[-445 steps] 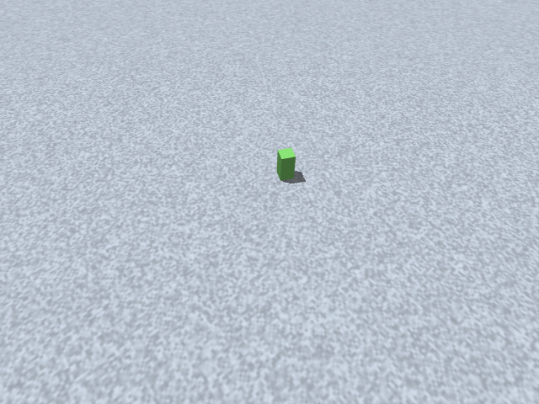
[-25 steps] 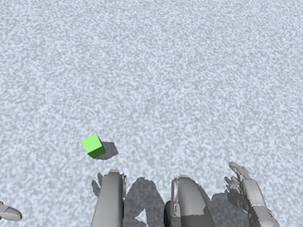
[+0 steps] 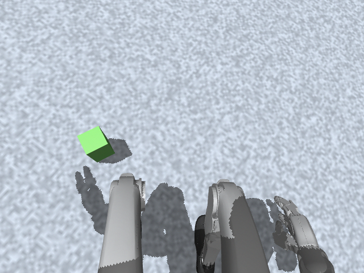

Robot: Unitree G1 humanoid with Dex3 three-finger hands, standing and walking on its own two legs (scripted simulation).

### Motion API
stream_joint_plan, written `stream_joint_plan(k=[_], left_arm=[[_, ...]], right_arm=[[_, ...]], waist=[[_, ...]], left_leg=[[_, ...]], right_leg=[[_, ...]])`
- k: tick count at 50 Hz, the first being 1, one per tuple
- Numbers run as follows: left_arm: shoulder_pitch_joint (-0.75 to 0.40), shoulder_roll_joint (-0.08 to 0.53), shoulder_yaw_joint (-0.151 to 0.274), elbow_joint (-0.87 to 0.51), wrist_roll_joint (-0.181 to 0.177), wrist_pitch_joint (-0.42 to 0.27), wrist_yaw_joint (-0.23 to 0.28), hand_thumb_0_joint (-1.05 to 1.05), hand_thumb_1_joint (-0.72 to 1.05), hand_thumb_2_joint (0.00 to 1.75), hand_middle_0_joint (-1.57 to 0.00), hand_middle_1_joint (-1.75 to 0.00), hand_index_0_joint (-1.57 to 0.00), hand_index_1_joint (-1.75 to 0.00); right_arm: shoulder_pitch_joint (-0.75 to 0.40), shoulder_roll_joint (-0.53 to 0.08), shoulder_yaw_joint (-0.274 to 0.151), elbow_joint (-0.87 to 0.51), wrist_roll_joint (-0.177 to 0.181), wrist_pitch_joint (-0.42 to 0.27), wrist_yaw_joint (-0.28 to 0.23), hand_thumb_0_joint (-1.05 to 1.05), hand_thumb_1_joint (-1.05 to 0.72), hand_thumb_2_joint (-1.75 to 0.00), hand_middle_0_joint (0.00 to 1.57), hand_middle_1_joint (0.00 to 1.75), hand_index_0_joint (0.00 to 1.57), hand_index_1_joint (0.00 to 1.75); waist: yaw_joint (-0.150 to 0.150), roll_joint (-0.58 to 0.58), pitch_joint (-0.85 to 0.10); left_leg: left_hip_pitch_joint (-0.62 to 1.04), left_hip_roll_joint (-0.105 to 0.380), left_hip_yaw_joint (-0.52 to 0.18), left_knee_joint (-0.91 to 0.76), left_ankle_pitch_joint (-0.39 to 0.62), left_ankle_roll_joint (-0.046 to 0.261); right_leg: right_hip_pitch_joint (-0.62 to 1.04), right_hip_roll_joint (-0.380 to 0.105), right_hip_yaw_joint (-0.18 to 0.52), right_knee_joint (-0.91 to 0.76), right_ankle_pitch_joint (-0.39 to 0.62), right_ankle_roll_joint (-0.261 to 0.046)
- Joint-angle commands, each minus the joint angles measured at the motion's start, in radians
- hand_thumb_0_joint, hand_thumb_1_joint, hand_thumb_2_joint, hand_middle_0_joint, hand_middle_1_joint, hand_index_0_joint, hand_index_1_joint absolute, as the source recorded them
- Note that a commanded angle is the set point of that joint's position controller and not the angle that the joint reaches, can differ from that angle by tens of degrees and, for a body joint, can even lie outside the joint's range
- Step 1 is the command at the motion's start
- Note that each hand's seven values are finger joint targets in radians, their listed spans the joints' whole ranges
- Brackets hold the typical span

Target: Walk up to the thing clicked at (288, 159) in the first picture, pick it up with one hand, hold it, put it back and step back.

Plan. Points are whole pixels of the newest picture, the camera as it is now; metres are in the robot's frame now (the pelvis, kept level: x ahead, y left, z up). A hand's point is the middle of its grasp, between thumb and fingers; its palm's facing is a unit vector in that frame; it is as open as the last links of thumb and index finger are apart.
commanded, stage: go down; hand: left
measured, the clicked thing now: (97, 145) +0.42 +0.28 -0.40
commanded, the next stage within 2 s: approach in 1.30 s
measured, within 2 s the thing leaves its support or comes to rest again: neither
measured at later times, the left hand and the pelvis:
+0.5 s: hand out of the picture +0.27 +0.45 -0.06, palm faces +0.35 -0.93 -0.13, open 17.6 cm; pelvis -0.01 +0.00 -0.05, yaw -1 degrees
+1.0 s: hand out of the picture +0.28 +0.46 -0.08, palm faces +0.36 -0.92 -0.11, open 17.5 cm; pelvis -0.02 +0.00 -0.08, yaw -2 degrees
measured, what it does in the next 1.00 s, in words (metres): lowers itself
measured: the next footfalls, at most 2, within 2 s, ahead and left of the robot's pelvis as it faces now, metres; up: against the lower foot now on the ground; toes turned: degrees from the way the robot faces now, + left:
none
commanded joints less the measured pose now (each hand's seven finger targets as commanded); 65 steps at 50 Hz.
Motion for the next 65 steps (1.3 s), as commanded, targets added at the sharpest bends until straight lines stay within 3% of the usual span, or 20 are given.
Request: stream_joint_plan(k=[1,7,12,15,19,21,24,27,30,41,44,60,65], left_arm=[[-0.045,0.408,0.123,-0.153,-0.041,-0.054,-0.016,0.0,-0.61,0.06,-0.04,-0.07,-0.06,-0.06],[-0.06,0.453,0.16,-0.143,-0.058,-0.051,-0.034,0.0,-0.6,0.06,-0.05,-0.08,-0.06,-0.07],[-0.112,0.46,0.155,-0.125,-0.063,-0.056,-0.055,0.0,-0.6,0.07,-0.04,-0.09,-0.06,-0.07],[-0.112,0.497,0.172,-0.13,-0.071,-0.062,-0.067,0.0,-0.61,0.07,-0.04,-0.09,-0.06,-0.08],[-0.136,0.495,0.176,-0.106,-0.079,-0.062,-0.085,0.0,-0.59,0.08,-0.04,-0.09,-0.06,-0.08],[-0.144,0.527,0.195,-0.101,-0.08,-0.065,-0.087,0.0,-0.6,0.07,-0.04,-0.1,-0.06,-0.08],[-0.146,0.528,0.191,-0.098,-0.077,-0.064,-0.095,0.0,-0.57,0.09,-0.04,-0.1,-0.06,-0.09],[-0.145,0.55,0.206,-0.113,-0.078,-0.062,-0.096,0.0,-0.59,0.08,-0.04,-0.1,-0.06,-0.09],[-0.135,0.528,0.2,-0.098,-0.078,-0.057,-0.097,0.0,-0.57,0.08,-0.04,-0.09,-0.06,-0.08],[-0.172,0.555,0.206,-0.099,-0.082,-0.062,-0.104,0.0,-0.59,0.08,-0.04,-0.1,-0.06,-0.09],[-0.181,0.556,0.205,-0.086,-0.08,-0.066,-0.107,0.0,-0.56,0.08,-0.04,-0.1,-0.06,-0.08],[-0.211,0.612,0.247,-0.075,-0.094,-0.083,-0.13,0.0,-0.61,0.09,-0.04,-0.11,-0.06,-0.1],[-0.211,0.609,0.242,-0.039,-0.094,-0.089,-0.134,0.0,-0.61,0.09,-0.04,-0.11,-0.06,-0.1]], right_arm=[[0.069,-0.215,-0.076,-0.079,0.004,-0.036,-0.026,0.0,-0.88,-0.9,0.2,0.3,0.2,0.3],[0.072,-0.222,-0.069,-0.07,-0.001,-0.038,-0.029,0.0,-0.89,-0.9,0.2,0.3,0.2,0.3],[0.065,-0.229,-0.067,-0.062,-0.004,-0.039,-0.034,0.0,-0.89,-0.9,0.2,0.3,0.2,0.3],[0.066,-0.228,-0.058,-0.058,-0.008,-0.042,-0.034,0.0,-0.89,-0.9,0.2,0.3,0.2,0.3],[0.074,-0.236,-0.054,-0.05,-0.012,-0.045,-0.036,0.0,-0.89,-0.9,0.2,0.3,0.2,0.3],[0.069,-0.238,-0.053,-0.05,-0.014,-0.046,-0.037,0.0,-0.89,-0.9,0.2,0.3,0.2,0.3],[0.055,-0.24,-0.053,-0.05,-0.015,-0.046,-0.04,0.0,-0.89,-0.9,0.2,0.3,0.2,0.3],[0.066,-0.239,-0.049,-0.047,-0.016,-0.046,-0.038,0.0,-0.9,-0.9,0.2,0.3,0.2,0.3],[0.06,-0.246,-0.05,-0.049,-0.014,-0.044,-0.039,0.0,-0.89,-0.9,0.2,0.3,0.2,0.3],[0.062,-0.249,-0.045,-0.048,-0.018,-0.046,-0.039,0.0,-0.9,-0.9,0.2,0.3,0.2,0.3],[0.058,-0.251,-0.044,-0.048,-0.015,-0.044,-0.039,0.0,-0.89,-0.9,0.2,0.3,0.2,0.3],[0.067,-0.257,-0.03,-0.042,-0.023,-0.043,-0.033,0.0,-0.9,-0.9,0.2,0.3,0.2,0.3],[0.052,-0.262,-0.027,-0.038,-0.024,-0.039,-0.031,0.0,-0.89,-0.9,0.2,0.3,0.2,0.3]], waist=[[0.072,0.227,-0.555],[0.079,0.218,-0.571],[0.06,0.217,-0.532],[0.076,0.227,-0.555],[0.06,0.211,-0.577],[0.071,0.208,-0.575],[0.072,0.217,-0.549],[0.083,0.209,-0.587],[0.077,0.234,-0.554],[0.072,0.235,-0.551],[0.069,0.236,-0.514],[0.072,0.227,-0.563],[0.069,0.24,-0.514]], left_leg=[[0.456,-0.015,0.021,-0.269,0.131,0.041],[0.409,-0.015,0.03,-0.215,0.164,0.043],[0.358,-0.013,0.03,-0.19,0.102,0.044],[0.34,-0.014,0.045,-0.163,0.134,0.044],[0.353,-0.013,0.037,-0.125,0.186,0.044],[0.322,-0.017,0.049,-0.11,0.168,0.048],[0.295,-0.015,0.047,-0.116,0.115,0.046],[0.301,-0.015,0.049,-0.098,0.157,0.045],[0.305,-0.011,0.03,-0.12,0.126,0.039],[0.274,-0.013,0.037,-0.083,0.109,0.042],[0.26,-0.009,0.023,-0.095,0.06,0.041],[0.252,-0.015,0.042,-0.024,0.141,0.042],[0.218,-0.011,0.034,-0.029,0.082,0.041]], right_leg=[[0.185,0.033,-0.004,-0.17,0.128,-0.048],[0.18,0.035,-0.006,-0.129,0.145,-0.049],[0.129,0.037,-0.012,-0.107,0.106,-0.048],[0.146,0.039,-0.007,-0.092,0.12,-0.048],[0.121,0.041,-0.018,-0.06,0.158,-0.048],[0.132,0.041,-0.01,-0.063,0.144,-0.047],[0.108,0.043,-0.016,-0.053,0.107,-0.048],[0.124,0.043,-0.017,-0.042,0.134,-0.047],[0.075,0.045,-0.034,-0.009,0.12,-0.051],[0.051,0.045,-0.032,0.007,0.107,-0.049],[0.009,0.046,-0.041,0.02,0.077,-0.049],[0.022,0.047,-0.037,0.054,0.122,-0.049],[-0.011,0.049,-0.044,0.073,0.086,-0.049]])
